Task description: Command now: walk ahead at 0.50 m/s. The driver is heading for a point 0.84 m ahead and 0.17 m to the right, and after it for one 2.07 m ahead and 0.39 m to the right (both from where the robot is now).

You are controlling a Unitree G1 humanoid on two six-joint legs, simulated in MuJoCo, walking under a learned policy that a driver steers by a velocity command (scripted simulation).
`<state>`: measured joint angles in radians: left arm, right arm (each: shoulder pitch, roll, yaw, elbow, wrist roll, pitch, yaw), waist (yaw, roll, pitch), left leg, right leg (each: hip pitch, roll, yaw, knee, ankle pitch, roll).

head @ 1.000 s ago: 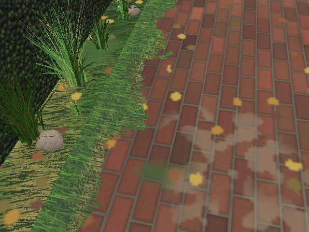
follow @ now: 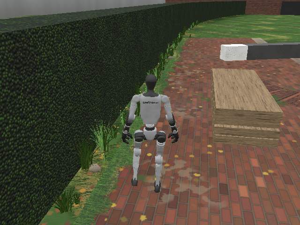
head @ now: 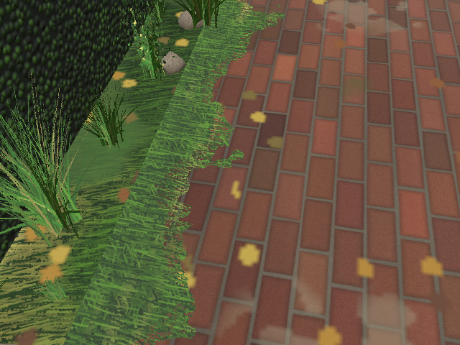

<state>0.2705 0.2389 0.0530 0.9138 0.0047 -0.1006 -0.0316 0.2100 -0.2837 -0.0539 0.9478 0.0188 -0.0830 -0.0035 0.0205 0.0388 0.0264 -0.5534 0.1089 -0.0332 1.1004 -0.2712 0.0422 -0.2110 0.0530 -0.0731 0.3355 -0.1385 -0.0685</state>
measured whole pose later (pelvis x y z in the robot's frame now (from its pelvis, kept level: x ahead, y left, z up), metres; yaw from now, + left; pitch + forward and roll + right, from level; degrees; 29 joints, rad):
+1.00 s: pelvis +0.47 +0.03 -0.01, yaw -19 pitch +3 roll +1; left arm 0.16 0.29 0.09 0.73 0.00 -0.01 -0.01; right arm 0.06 -0.29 -0.07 0.84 0.00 -0.02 -0.03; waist 0.02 0.01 0.07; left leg -0.51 0.00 -0.04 1.18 -0.48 -0.04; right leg -0.43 0.09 0.02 0.48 -0.09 -0.09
